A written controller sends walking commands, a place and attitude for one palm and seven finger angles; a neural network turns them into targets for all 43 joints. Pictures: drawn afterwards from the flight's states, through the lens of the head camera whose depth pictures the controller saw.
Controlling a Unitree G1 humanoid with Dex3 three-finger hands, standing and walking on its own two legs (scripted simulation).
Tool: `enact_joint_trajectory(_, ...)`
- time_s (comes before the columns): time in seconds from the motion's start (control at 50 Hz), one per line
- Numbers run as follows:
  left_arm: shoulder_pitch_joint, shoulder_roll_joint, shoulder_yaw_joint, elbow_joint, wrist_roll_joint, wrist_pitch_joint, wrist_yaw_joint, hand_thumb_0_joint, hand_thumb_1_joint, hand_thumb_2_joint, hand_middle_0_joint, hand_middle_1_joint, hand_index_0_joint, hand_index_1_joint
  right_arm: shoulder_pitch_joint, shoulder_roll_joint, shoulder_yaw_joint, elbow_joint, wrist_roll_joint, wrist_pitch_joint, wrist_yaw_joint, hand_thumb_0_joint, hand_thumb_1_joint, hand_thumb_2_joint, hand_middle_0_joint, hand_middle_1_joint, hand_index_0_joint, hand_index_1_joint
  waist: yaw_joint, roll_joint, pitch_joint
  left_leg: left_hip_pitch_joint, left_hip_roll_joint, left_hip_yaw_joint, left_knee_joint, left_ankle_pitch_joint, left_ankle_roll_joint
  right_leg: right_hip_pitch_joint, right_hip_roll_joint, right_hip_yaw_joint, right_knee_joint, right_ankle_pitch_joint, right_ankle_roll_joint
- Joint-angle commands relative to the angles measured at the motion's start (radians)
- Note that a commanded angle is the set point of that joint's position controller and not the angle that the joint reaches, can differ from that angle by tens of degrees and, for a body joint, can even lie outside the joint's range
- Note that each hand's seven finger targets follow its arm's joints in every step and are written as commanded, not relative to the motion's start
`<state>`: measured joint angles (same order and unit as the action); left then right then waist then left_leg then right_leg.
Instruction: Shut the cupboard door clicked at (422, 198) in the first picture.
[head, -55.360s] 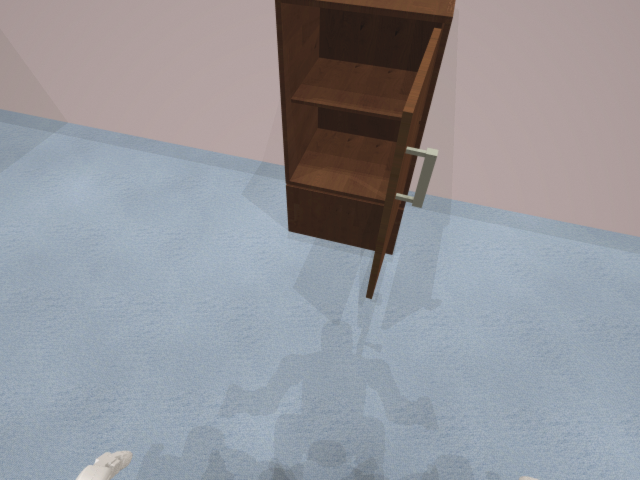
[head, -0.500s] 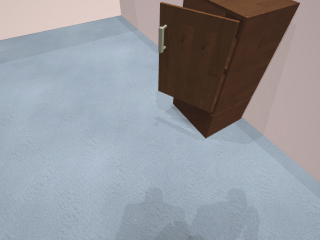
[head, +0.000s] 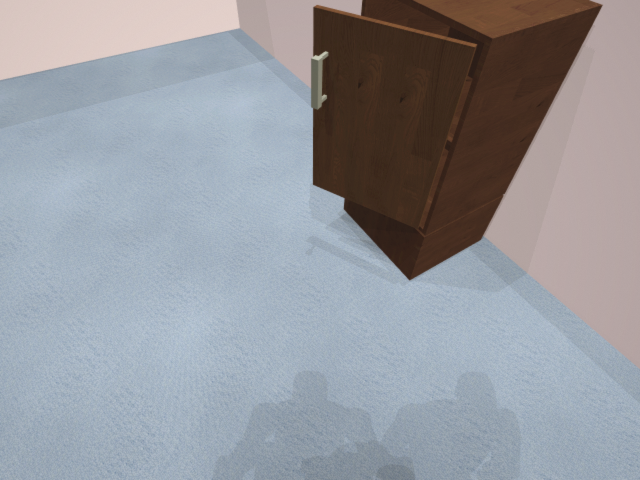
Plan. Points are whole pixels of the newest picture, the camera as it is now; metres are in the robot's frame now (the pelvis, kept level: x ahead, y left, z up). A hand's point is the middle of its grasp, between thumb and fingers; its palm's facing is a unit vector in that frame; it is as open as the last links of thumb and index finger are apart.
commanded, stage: walk to a spot facing it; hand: left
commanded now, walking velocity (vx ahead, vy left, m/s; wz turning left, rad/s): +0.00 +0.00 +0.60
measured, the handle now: (320, 80) +1.09 +0.05 -0.06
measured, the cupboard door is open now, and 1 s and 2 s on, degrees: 27 27 27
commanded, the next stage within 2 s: turn to face it in 1.46 s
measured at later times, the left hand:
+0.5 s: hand out of the picture +0.04 +0.24 -0.19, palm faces +0.22 -0.95 -0.23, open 7.4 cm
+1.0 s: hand out of the picture +0.07 +0.19 -0.15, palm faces +0.54 -0.80 -0.26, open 7.4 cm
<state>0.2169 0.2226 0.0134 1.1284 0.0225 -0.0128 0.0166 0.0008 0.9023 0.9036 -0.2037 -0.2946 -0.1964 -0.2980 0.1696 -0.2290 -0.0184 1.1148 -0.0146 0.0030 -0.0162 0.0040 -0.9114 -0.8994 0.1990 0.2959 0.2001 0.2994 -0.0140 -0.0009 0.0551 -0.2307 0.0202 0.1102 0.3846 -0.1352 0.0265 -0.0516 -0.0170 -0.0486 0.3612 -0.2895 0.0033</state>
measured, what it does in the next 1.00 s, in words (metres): walks ahead, turning left: right foot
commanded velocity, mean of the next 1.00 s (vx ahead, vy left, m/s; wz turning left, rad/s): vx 0.21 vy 0.00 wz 0.60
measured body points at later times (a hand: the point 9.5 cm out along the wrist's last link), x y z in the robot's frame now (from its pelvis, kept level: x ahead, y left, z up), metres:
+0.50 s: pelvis +0.01 +0.03 -0.01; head +0.07 +0.06 +0.43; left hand +0.03 +0.29 -0.17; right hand +0.10 -0.21 -0.16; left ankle +0.04 +0.11 -0.74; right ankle -0.01 -0.13 -0.67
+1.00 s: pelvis +0.14 +0.00 +0.00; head +0.18 +0.00 +0.45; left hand +0.05 +0.24 -0.13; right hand +0.33 -0.20 -0.15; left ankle +0.07 +0.13 -0.64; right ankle +0.15 -0.11 -0.74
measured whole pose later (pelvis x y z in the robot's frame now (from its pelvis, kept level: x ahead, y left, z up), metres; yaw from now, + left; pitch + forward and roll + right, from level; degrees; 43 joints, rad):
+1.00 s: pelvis +0.14 +0.00 +0.00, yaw +35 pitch +1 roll +2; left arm 0.28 0.18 0.05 0.94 0.03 -0.05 0.00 0.00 0.90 0.90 -0.20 -0.29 -0.20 -0.30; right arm 0.24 -0.27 -0.10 0.95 -0.04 0.04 0.04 0.01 -0.91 -0.90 0.20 0.30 0.20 0.30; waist -0.04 0.02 0.05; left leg -0.62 0.02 0.01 1.16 -0.27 -0.02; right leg -0.11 -0.07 -0.14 0.39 -0.30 0.00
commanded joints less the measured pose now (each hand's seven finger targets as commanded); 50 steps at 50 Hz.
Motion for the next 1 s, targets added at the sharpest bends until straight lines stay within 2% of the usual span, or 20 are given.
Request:
enact_joint_trajectory(0.0,0.072,0.099,0.019,-0.023,-0.008,0.003,0.017,0.000,0.900,0.900,-0.200,-0.300,-0.200,-0.300,0.046,-0.090,-0.008,-0.031,0.002,-0.009,-0.010,0.000,-0.900,-0.900,0.200,0.300,0.200,0.300,0.005,0.011,-0.042,0.108,0.104,-0.141,-0.011,0.198,-0.002,-0.092,-0.114,0.058,-0.048,0.224,-0.022)
enact_joint_trajectory(0.12,0.091,0.152,0.061,-0.078,-0.003,0.027,0.026,0.000,0.900,0.900,-0.200,-0.300,-0.200,-0.300,0.035,-0.085,-0.024,-0.086,0.000,0.019,-0.001,0.000,-0.900,-0.900,0.200,0.300,0.200,0.300,0.026,-0.091,-0.015,-0.085,0.042,-0.096,0.196,0.147,-0.022,-0.036,-0.211,0.051,0.025,0.336,-0.079)
enact_joint_trajectory(0.18,0.079,0.168,0.077,-0.121,0.008,0.027,0.029,0.000,0.900,0.900,-0.200,-0.300,-0.200,-0.300,-0.005,-0.070,-0.042,-0.137,-0.005,0.038,0.003,0.000,-0.900,-0.900,0.200,0.300,0.200,0.300,0.037,-0.172,0.035,-0.249,0.011,-0.069,0.503,-0.317,-0.039,-0.012,-0.353,0.087,0.025,0.592,-0.184)
enact_joint_trajectory(0.22,0.036,0.174,0.087,-0.154,0.018,0.025,0.035,0.000,0.900,0.900,-0.200,-0.300,-0.200,-0.300,-0.007,-0.071,-0.050,-0.166,0.000,0.040,0.009,0.000,-0.900,-0.900,0.200,0.300,0.200,0.300,0.022,-0.171,0.045,-0.279,0.042,-0.084,0.538,-0.393,-0.038,-0.006,-0.383,0.054,0.058,0.653,-0.193)
enact_joint_trajectory(0.28,-0.011,0.196,0.095,-0.196,0.004,0.023,0.026,0.000,0.900,0.900,-0.200,-0.300,-0.200,-0.300,0.113,-0.080,-0.051,-0.161,-0.005,0.032,0.018,0.000,-0.900,-0.900,0.200,0.300,0.200,0.300,-0.049,-0.082,-0.015,-0.068,0.009,-0.028,0.209,-0.105,-0.029,-0.051,-0.288,-0.088,0.321,0.679,-0.077)
enact_joint_trajectory(0.3,0.012,0.165,0.092,-0.213,-0.007,0.027,0.021,0.000,0.900,0.900,-0.200,-0.300,-0.200,-0.300,0.191,-0.132,-0.061,-0.150,-0.013,0.022,0.017,0.000,-0.900,-0.900,0.200,0.300,0.200,0.300,-0.074,0.098,-0.070,0.082,0.088,-0.196,0.085,0.254,0.031,-0.202,-0.193,-0.132,0.527,0.428,-0.005)
enact_joint_trajectory(0.32,0.008,0.099,0.073,-0.247,-0.017,0.031,0.013,0.000,0.900,0.900,-0.200,-0.300,-0.200,-0.300,0.240,-0.231,-0.083,-0.144,-0.013,0.015,0.010,0.000,-0.900,-0.900,0.200,0.300,0.200,0.300,-0.076,0.388,-0.087,0.169,0.328,-0.561,0.003,0.654,0.177,-0.426,-0.049,-0.104,0.771,-0.322,0.061)
enact_joint_trajectory(0.34,-0.026,0.114,0.073,-0.267,-0.011,0.043,0.020,0.000,0.900,0.900,-0.200,-0.300,-0.200,-0.300,0.259,-0.236,-0.083,-0.135,-0.009,0.022,0.003,0.000,-0.900,-0.900,0.200,0.300,0.200,0.300,-0.081,0.264,-0.145,0.150,0.360,-0.593,-0.039,0.454,0.214,-0.425,-0.049,0.051,0.831,-0.383,0.032)
enact_joint_trajectory(0.36,-0.049,0.108,0.079,-0.268,-0.005,0.046,0.018,0.000,0.900,0.900,-0.200,-0.300,-0.200,-0.300,0.217,-0.220,-0.082,-0.151,-0.013,0.022,0.000,0.000,-0.900,-0.900,0.200,0.300,0.200,0.300,-0.067,0.188,-0.110,0.081,0.323,-0.568,-0.089,0.057,0.189,-0.435,-0.074,0.071,0.828,-0.322,0.022)
enact_joint_trajectory(0.4,-0.087,0.103,0.085,-0.269,0.004,0.041,0.001,0.000,0.900,0.900,-0.200,-0.300,-0.200,-0.300,0.141,-0.181,-0.070,-0.196,-0.022,0.014,-0.007,0.000,-0.900,-0.900,0.200,0.300,0.200,0.300,-0.046,0.143,-0.039,-0.042,0.255,-0.574,-0.151,-0.315,0.144,-0.474,-0.078,0.090,0.810,-0.177,0.028)
enact_joint_trajectory(0.48,-0.054,0.085,0.079,-0.264,0.008,0.022,-0.020,0.000,0.900,0.900,-0.200,-0.300,-0.200,-0.300,0.138,-0.177,-0.072,-0.206,-0.019,-0.009,-0.010,0.000,-0.900,-0.900,0.200,0.300,0.200,0.300,-0.026,0.056,-0.092,0.038,0.196,-0.513,-0.146,-0.322,0.140,-0.500,-0.056,0.069,0.697,-0.088,0.042)
enact_joint_trajectory(0.64,-0.134,0.090,0.074,-0.327,0.011,0.006,-0.033,0.000,0.900,0.900,-0.200,-0.300,-0.200,-0.300,0.171,-0.191,-0.089,-0.198,-0.019,-0.011,0.001,0.000,-0.900,-0.900,0.200,0.300,0.200,0.300,-0.045,0.163,-0.060,0.051,0.151,-0.569,-0.150,-0.402,0.164,-0.503,-0.019,0.047,0.451,-0.085,0.058)
enact_joint_trajectory(0.7,-0.104,0.094,0.072,-0.328,0.008,0.001,-0.033,0.000,0.900,0.900,-0.200,-0.300,-0.200,-0.300,0.142,-0.194,-0.093,-0.209,-0.019,-0.010,0.004,0.000,-0.900,-0.900,0.200,0.300,0.200,0.300,-0.022,0.170,-0.067,-0.005,0.124,-0.578,-0.115,-0.367,0.155,-0.374,0.014,0.031,0.310,-0.082,0.053)
enact_joint_trajectory(0.74,0.003,0.107,0.079,-0.293,0.008,-0.005,-0.033,0.000,0.900,0.900,-0.200,-0.300,-0.200,-0.300,0.093,-0.186,-0.095,-0.222,-0.012,-0.007,0.005,0.000,-0.900,-0.900,0.200,0.300,0.200,0.300,0.034,0.141,-0.094,-0.151,0.069,-0.530,-0.023,-0.389,0.119,-0.121,0.040,0.008,0.150,-0.006,0.048)
enact_joint_trajectory(0.76,0.092,0.146,0.095,-0.270,0.012,-0.012,-0.027,0.000,0.900,0.900,-0.200,-0.300,-0.200,-0.300,0.057,-0.149,-0.089,-0.236,-0.005,-0.008,0.007,0.000,-0.900,-0.900,0.200,0.300,0.200,0.300,0.087,0.036,-0.102,-0.348,0.001,-0.463,0.101,-0.433,0.079,0.104,-0.017,0.076,0.022,-0.050,0.032)
enact_joint_trajectory(0.78,0.173,0.247,0.115,-0.258,0.025,-0.024,-0.012,0.000,0.900,0.900,-0.200,-0.300,-0.200,-0.300,0.070,-0.068,-0.073,-0.255,0.008,-0.016,0.011,0.000,-0.900,-0.900,0.200,0.300,0.200,0.300,0.124,-0.252,-0.153,-0.568,-0.112,-0.254,0.425,-0.456,0.006,0.301,-0.308,0.407,-0.147,-0.322,-0.049)
enact_joint_trajectory(0.8,0.168,0.269,0.112,-0.260,0.013,-0.016,-0.001,0.000,0.900,0.900,-0.200,-0.300,-0.200,-0.300,0.031,-0.086,-0.077,-0.281,-0.009,-0.020,0.017,0.000,-0.900,-0.900,0.200,0.300,0.200,0.300,0.111,-0.279,-0.071,-0.619,-0.092,-0.194,0.672,-0.459,-0.020,0.139,-0.485,0.623,-0.254,-0.496,-0.111)
enact_joint_trajectory(0.82,0.089,0.239,0.106,-0.281,0.005,-0.012,0.003,0.000,0.900,0.900,-0.200,-0.300,-0.200,-0.300,0.022,-0.115,-0.088,-0.283,-0.018,-0.013,0.025,0.000,-0.900,-0.900,0.200,0.300,0.200,0.300,0.061,-0.144,0.016,-0.618,-0.037,-0.209,0.776,-0.380,-0.019,0.022,-0.493,0.559,-0.263,-0.501,-0.129)
enact_joint_trajectory(0.88,0.000,0.126,0.079,-0.282,0.003,-0.044,-0.002,0.000,0.900,0.900,-0.200,-0.300,-0.200,-0.300,0.037,-0.087,-0.081,-0.247,-0.025,0.002,0.051,0.000,-0.900,-0.900,0.200,0.300,0.200,0.300,-0.008,-0.143,0.072,-0.538,0.047,-0.171,0.851,-0.169,-0.043,-0.115,-0.347,0.254,-0.222,-0.207,-0.093)
enact_joint_trajectory(0.98,0.173,0.098,0.070,-0.210,0.005,-0.068,0.001,0.000,0.900,0.900,-0.200,-0.300,-0.200,-0.300,-0.033,-0.038,-0.059,-0.271,-0.012,0.007,0.067,0.000,-0.900,-0.900,0.200,0.300,0.200,0.300,0.023,-0.156,0.020,-0.550,0.032,-0.072,0.736,-0.093,-0.046,0.082,-0.273,-0.050,-0.108,0.503,-0.055)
